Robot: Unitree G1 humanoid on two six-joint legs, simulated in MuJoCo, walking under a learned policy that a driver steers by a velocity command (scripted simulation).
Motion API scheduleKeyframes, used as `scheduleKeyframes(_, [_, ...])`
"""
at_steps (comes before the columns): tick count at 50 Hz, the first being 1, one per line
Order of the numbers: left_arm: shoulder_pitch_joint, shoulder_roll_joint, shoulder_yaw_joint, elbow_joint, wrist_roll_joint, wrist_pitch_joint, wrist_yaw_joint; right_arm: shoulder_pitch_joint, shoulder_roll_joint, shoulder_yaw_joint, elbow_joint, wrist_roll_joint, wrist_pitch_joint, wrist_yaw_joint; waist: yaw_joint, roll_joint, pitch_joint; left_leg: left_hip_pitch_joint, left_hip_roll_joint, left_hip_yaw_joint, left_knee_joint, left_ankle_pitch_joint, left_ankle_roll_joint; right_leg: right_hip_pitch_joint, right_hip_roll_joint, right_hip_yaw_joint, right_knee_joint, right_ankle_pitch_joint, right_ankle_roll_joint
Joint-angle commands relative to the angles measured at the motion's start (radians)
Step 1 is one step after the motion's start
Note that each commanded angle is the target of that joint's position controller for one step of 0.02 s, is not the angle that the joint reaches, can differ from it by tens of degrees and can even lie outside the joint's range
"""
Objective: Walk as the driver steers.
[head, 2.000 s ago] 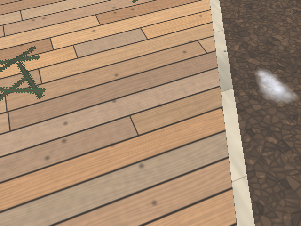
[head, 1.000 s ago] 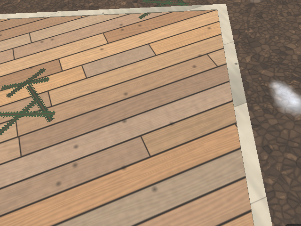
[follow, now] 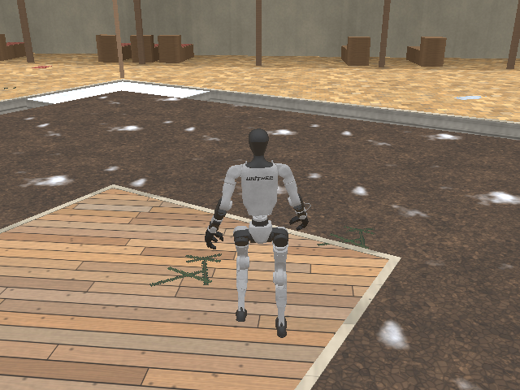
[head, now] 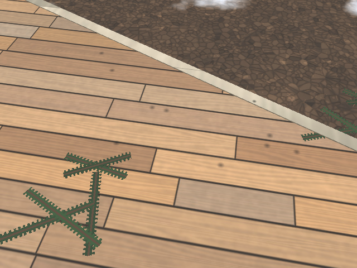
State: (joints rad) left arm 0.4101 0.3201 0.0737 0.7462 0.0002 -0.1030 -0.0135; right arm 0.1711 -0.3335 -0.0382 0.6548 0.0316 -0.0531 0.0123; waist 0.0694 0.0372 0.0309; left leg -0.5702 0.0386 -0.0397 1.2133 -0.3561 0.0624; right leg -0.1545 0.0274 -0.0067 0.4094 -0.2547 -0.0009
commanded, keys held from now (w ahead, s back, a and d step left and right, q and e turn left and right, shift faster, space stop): w+e+shift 0.44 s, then q+shift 0.56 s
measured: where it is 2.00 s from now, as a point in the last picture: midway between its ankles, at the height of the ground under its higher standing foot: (218, 209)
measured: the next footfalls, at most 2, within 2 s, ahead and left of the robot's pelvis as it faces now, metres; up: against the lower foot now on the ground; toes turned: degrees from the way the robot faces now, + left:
left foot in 0.22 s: +0.40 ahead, +0.15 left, +0.00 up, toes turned -9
right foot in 0.64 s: +0.72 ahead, -0.23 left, +0.00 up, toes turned -21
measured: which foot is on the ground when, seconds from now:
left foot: up 0.00-0.20, down 0.22-0.64, up 0.66-1.00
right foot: down 0.00-0.22, up 0.24-0.62, down 0.64-1.00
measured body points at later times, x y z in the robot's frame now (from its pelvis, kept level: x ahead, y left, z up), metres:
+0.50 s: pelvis +0.42 +0.00 -0.01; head +0.43 -0.02 +0.44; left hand +0.71 +0.19 -0.06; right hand +0.31 -0.28 -0.14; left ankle +0.37 +0.16 -0.74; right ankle +0.53 -0.17 -0.66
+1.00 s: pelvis +0.65 -0.10 +0.00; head +0.69 -0.09 +0.45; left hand +0.83 +0.16 -0.11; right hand +0.76 -0.41 -0.10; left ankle +0.74 +0.01 -0.70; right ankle +0.68 -0.21 -0.74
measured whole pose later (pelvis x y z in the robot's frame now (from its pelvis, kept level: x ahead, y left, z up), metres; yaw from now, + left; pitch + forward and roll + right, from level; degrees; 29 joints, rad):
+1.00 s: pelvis +0.65 -0.10 +0.00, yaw -4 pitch -1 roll -3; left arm 0.11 0.29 0.06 0.74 0.02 -0.03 0.02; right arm 0.18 -0.32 -0.08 0.71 0.02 0.08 0.00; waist 0.01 0.01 0.10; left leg -0.55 0.11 0.05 0.87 -0.24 -0.05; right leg -0.22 -0.05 -0.31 0.40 -0.16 -0.05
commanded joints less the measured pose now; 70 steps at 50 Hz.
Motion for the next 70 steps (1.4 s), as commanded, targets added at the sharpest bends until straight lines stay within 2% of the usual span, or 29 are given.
scheduleKeyframes(1, [-0.064, 0.079, 0.005, -0.059, -0.027, -0.021, -0.002, -0.041, 0.034, 0.033, -0.1, -0.026, -0.033, 0.022, -0.089, -0.087, 0.092, -0.193, 0.095, -0.082, -0.223, 0.078, -0.016, 0.018, -0.269, 0.392, -0.257, 0.022, -0.245])
scheduleKeyframes(4, [-0.058, 0.162, 0.032, -0.063, -0.036, -0.025, 0.01, -0.158, -0.001, 0.038, -0.118, -0.036, -0.066, 0.049, -0.063, -0.056, 0.109, 0.056, 0.042, -0.03, -0.488, 0.33, -0.053, -0.145, -0.228, 0.275, -0.322, 0.058, -0.214])
scheduleKeyframes(7, [0.016, 0.169, 0.029, -0.034, -0.045, -0.013, 0.012, -0.195, -0.051, 0.015, -0.118, -0.017, -0.074, 0.045, -0.059, -0.078, 0.106, 0.216, 0.001, -0.025, -0.6, 0.401, -0.063, -0.106, -0.249, 0.254, -0.32, 0.116, -0.181])
scheduleKeyframes(10, [0.063, 0.177, 0.018, -0.003, -0.019, 0.012, 0.011, 0.017, -0.136, -0.044, -0.084, -0.011, -0.07, 0.017, -0.208, -0.122, -0.077, 0.552, -0.054, 0.035, -0.619, 0.249, -0.023, -0.081, -0.176, 0.175, 0.091, 0.533, -0.106])
scheduleKeyframes(11, [0.037, 0.132, 0.0, -0.027, 0.002, 0.011, 0.013, 0.23, -0.172, -0.063, -0.049, -0.019, -0.059, -0.001, -0.316, -0.107, -0.215, 0.86, 0.071, -0.072, -0.548, 0.153, 0.002, -0.292, -0.132, 0.164, 0.407, 0.414, -0.063])
scheduleKeyframes(12, [0.186, -0.051, -0.046, -0.054, -0.021, -0.002, 0.022, 0.318, -0.269, -0.079, -0.021, -0.05, -0.051, -0.003, -0.214, 0.235, -0.411, 1.075, 0.347, -0.581, -0.721, -0.28, 0.111, -0.521, -0.019, 0.125, 0.813, -0.227, -0.025])
scheduleKeyframes(13, [0.174, -0.01, -0.047, -0.066, -0.078, -0.007, 0.027, 0.325, -0.227, -0.069, -0.014, -0.038, -0.049, 0.008, -0.217, 0.31, -0.426, 1.026, 0.38, -0.897, -0.947, -0.552, 0.146, -0.63, -0.034, 0.177, 0.992, -0.218, -0.032])
scheduleKeyframes(14, [0.059, 0.043, -0.03, -0.083, -0.098, -0.001, 0.033, 0.256, -0.157, -0.055, 0.0, -0.024, -0.047, 0.005, -0.211, 0.217, -0.23, 0.918, 0.363, -0.768, -0.968, -0.495, 0.123, -0.741, -0.078, 0.141, 1.066, -0.147, -0.026])
scheduleKeyframes(16, [-0.066, 0.045, -0.026, -0.093, -0.05, 0.014, 0.033, 0.169, -0.068, -0.038, 0.027, -0.045, -0.045, 0.003, -0.164, 0.048, -0.066, 0.664, 0.3, -0.449, -0.948, -0.12, 0.101, -0.696, -0.16, 0.109, 1.005, -0.047, -0.032])
scheduleKeyframes(17, [-0.054, 0.027, -0.022, -0.098, -0.047, 0.031, 0.022, 0.123, -0.032, -0.032, 0.037, -0.063, -0.049, 0.001, -0.111, 0.093, -0.04, 0.57, 0.279, -0.351, -0.959, -0.019, 0.102, -0.639, -0.191, 0.128, 0.965, -0.021, -0.032])
scheduleKeyframes(19, [-0.077, -0.014, -0.024, -0.108, -0.056, 0.072, 0.007, 0.06, 0.016, -0.028, 0.059, -0.045, -0.056, -0.002, -0.066, 0.094, 0.017, 0.47, 0.265, -0.181, -1.009, 0.103, 0.088, -0.607, -0.227, 0.131, 0.913, -0.052, -0.033])
scheduleKeyframes(25, [-0.253, -0.035, -0.047, -0.177, -0.006, 0.063, -0.029, 0.041, -0.07, -0.046, 0.095, -0.032, -0.075, -0.022, -0.046, -0.072, 0.148, 0.278, 0.165, 0.176, -1.11, 0.464, 0.064, -0.416, -0.149, 0.035, 0.428, 0.304, -0.038])
scheduleKeyframes(28, [-0.33, 0.002, -0.033, -0.206, -0.002, 0.03, -0.058, 0.163, -0.194, -0.067, 0.153, 0.003, -0.058, -0.02, -0.051, -0.049, 0.118, 0.451, 0.218, 0.132, -1.08, 0.753, 0.082, -0.294, -0.049, -0.021, 0.212, 0.353, -0.064])
scheduleKeyframes(31, [-0.057, 0.117, 0.02, -0.117, 0.025, 0.03, -0.04, 0.163, -0.217, -0.065, 0.168, 0.0, -0.018, -0.019, 0.122, 0.0, -0.087, 0.536, 0.167, 0.111, -0.653, 0.962, 0.006, 0.053, -0.011, -0.026, 0.094, 0.431, -0.107])
scheduleKeyframes(32, [0.015, 0.2, 0.037, -0.106, 0.041, 0.041, -0.016, 0.215, -0.136, -0.038, 0.153, -0.023, -0.018, -0.019, 0.124, -0.068, -0.224, 0.368, 0.086, 0.093, -0.374, 0.594, -0.046, 0.333, -0.157, 0.089, 0.211, 0.824, -0.116])
scheduleKeyframes(33, [-0.031, 0.257, 0.022, -0.141, 0.082, 0.037, -0.006, 0.456, 0.028, 0.008, 0.175, -0.029, -0.019, -0.004, -0.021, -0.357, -0.449, 0.105, -0.085, -0.028, 0.113, -0.326, -0.114, 0.611, -0.495, 0.463, 0.268, 1.233, -0.283])
scheduleKeyframes(34, [-0.043, 0.21, 0.02, -0.171, 0.071, 0.043, -0.016, 0.449, -0.09, -0.015, 0.203, 0.008, -0.023, -0.007, 0.028, -0.276, -0.617, 0.133, -0.086, -0.185, 0.211, -0.319, -0.116, 0.54, -0.488, 0.542, 0.147, 1.066, -0.316])
scheduleKeyframes(35, [-0.113, 0.168, 0.008, -0.169, 0.047, 0.041, -0.021, 0.3, -0.138, -0.037, 0.157, 0.028, -0.013, -0.015, 0.02, -0.193, -0.442, 0.043, -0.034, -0.127, 0.204, -0.282, -0.12, 0.409, -0.452, 0.397, 0.105, 0.958, -0.293])
scheduleKeyframes(37, [-0.205, 0.089, -0.008, -0.134, 0.016, 0.031, -0.018, 0.224, -0.094, -0.038, 0.148, 0.004, 0.022, -0.04, -0.04, -0.113, -0.213, -0.003, 0.04, -0.055, 0.109, -0.16, -0.139, 0.158, -0.373, 0.222, 0.024, 0.82, -0.241])
scheduleKeyframes(41, [-0.341, 0.061, -0.004, -0.121, 0.042, 0.019, 0.0, 0.253, -0.038, -0.052, 0.125, 0.003, 0.101, -0.055, -0.128, -0.132, -0.137, 0.125, 0.091, -0.016, 0.038, -0.084, -0.162, -0.125, -0.372, 0.042, -0.139, 0.56, -0.255])
scheduleKeyframes(46, [-0.389, 0.094, 0.016, -0.099, 0.025, 0.041, 0.04, 0.122, -0.03, -0.054, 0.042, -0.013, 0.122, -0.026, -0.111, -0.116, -0.112, 0.136, 0.115, 0.028, -0.249, 0.143, -0.13, -0.103, -0.37, -0.101, -0.196, 0.317, -0.245])
scheduleKeyframes(54, [-0.408, 0.132, 0.045, -0.062, -0.026, 0.105, 0.018, 0.047, -0.08, -0.091, -0.038, -0.012, 0.155, 0.016, -0.119, -0.101, -0.078, 0.235, 0.051, 0.154, -0.579, 0.105, -0.026, 0.037, -0.401, -0.21, -0.002, 0.236, -0.127])
scheduleKeyframes(55, [-0.363, 0.103, 0.042, -0.037, -0.034, 0.112, 0.012, 0.093, -0.111, -0.107, -0.027, -0.022, 0.15, 0.005, -0.131, -0.031, -0.072, 0.306, 0.03, 0.116, -0.682, 0.208, 0.014, 0.006, -0.343, -0.248, 0.135, 0.183, -0.069])
scheduleKeyframes(56, [-0.331, 0.081, 0.038, -0.037, -0.012, 0.118, 0.009, 0.156, -0.239, -0.147, -0.029, -0.022, 0.138, -0.021, -0.134, 0.225, -0.041, 0.414, 0.162, -0.162, -0.818, 0.667, 0.103, -0.178, -0.212, -0.308, 0.436, -0.06, 0.022])
scheduleKeyframes(57, [-0.388, 0.051, 0.026, -0.11, 0.023, 0.114, 0.017, 0.119, -0.322, -0.15, -0.054, -0.05, 0.114, -0.024, -0.084, 0.355, -0.054, 0.517, 0.305, -0.544, -0.866, 0.676, 0.306, -0.509, -0.03, -0.166, 0.697, -0.457, 0.103])
scheduleKeyframes(58, [-0.451, 0.089, 0.033, -0.113, 0.029, 0.112, 0.026, 0.132, -0.277, -0.141, -0.063, -0.055, 0.075, -0.008, -0.133, 0.174, -0.143, 0.537, 0.313, -0.537, -0.894, 0.565, 0.327, -0.555, -0.03, 0.014, 0.82, -0.441, 0.092])
scheduleKeyframes(60, [-0.466, 0.078, 0.036, -0.101, 0.007, 0.101, 0.042, 0.075, -0.23, -0.127, -0.06, -0.022, 0.041, -0.012, -0.088, 0.035, -0.117, 0.536, 0.231, -0.409, -0.886, 0.456, 0.223, -0.594, -0.049, 0.087, 0.776, -0.254, 0.046])
scheduleKeyframes(63, [-0.444, 0.09, 0.044, -0.083, 0.015, 0.089, 0.044, -0.011, -0.16, -0.102, -0.105, -0.012, 0.065, -0.048, -0.051, 0.058, -0.161, 0.483, 0.168, -0.338, -0.86, 0.513, 0.167, -0.503, -0.031, 0.109, 0.691, -0.113, 0.048])
scheduleKeyframes(70, [-0.446, 0.053, 0.03, -0.063, -0.005, 0.088, 0.028, -0.002, -0.184, -0.114, -0.146, -0.015, 0.09, -0.063, -0.077, 0.096, -0.156, 0.42, 0.095, -0.414, -0.839, 0.323, 0.143, -0.387, 0.044, 0.139, 0.376, -0.039, 0.088])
